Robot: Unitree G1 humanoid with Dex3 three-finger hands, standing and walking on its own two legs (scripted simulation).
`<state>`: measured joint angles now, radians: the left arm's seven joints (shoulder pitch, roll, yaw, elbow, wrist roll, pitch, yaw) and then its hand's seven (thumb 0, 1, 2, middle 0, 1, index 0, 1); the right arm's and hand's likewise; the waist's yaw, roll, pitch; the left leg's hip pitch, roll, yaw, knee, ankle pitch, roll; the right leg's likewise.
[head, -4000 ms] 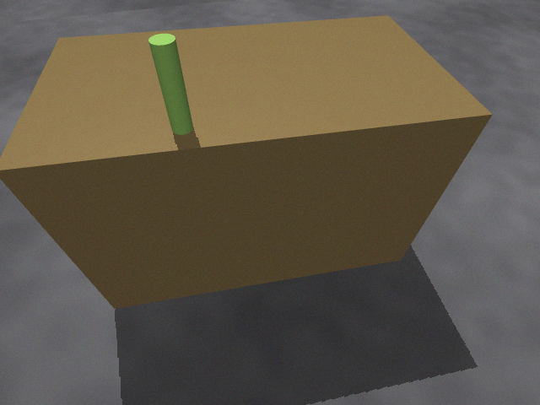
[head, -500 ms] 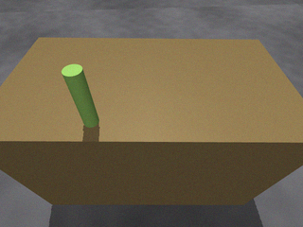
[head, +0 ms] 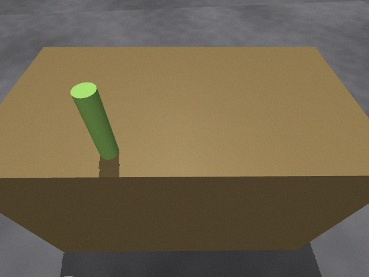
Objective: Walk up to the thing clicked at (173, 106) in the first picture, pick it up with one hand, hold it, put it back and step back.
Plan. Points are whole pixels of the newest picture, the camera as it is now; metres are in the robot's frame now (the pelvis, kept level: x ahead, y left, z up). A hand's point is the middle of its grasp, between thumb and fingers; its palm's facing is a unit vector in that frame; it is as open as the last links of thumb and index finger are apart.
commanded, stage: stand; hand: left
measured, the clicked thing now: (98, 125) +0.43 +0.21 +0.07
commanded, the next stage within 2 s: none
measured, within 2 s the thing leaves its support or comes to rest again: neither
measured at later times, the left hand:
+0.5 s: hand out of the picture +0.06 +0.24 -0.16, palm faces -0.02 -0.94 -0.34, open 7.4 cm
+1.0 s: hand out of the picture +0.07 +0.24 -0.15, palm faces -0.01 -0.94 -0.34, open 7.4 cm
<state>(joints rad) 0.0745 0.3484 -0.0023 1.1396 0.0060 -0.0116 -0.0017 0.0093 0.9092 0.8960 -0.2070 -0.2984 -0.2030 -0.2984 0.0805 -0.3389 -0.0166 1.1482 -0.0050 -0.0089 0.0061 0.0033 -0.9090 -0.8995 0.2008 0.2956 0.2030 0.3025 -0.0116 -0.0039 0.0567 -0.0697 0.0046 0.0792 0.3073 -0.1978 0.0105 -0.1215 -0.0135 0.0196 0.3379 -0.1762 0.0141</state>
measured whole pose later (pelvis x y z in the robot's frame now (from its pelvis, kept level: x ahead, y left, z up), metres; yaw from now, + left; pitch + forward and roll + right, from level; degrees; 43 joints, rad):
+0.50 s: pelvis -0.01 -0.01 +0.00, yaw +1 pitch -2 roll +0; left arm 0.11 0.35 -0.01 1.14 0.01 -0.01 -0.01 0.01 0.91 0.90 -0.21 -0.30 -0.20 -0.30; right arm 0.09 -0.34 -0.01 1.15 -0.01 -0.01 0.01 0.00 -0.91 -0.90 0.20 0.30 0.20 0.30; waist 0.00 0.00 0.05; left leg -0.08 0.02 0.06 0.29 -0.17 -0.01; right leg -0.11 0.00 0.00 0.30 -0.15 0.00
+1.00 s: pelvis +0.00 -0.02 +0.00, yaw +1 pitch -2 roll +0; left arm 0.10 0.35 -0.01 1.13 0.01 -0.01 -0.01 0.01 0.91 0.90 -0.21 -0.30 -0.20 -0.30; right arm 0.11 -0.35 0.00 1.15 -0.01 -0.01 0.01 0.00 -0.91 -0.90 0.20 0.30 0.20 0.30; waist 0.00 0.00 0.05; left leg -0.08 0.03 0.05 0.29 -0.18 -0.01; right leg -0.12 0.01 -0.01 0.31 -0.16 -0.01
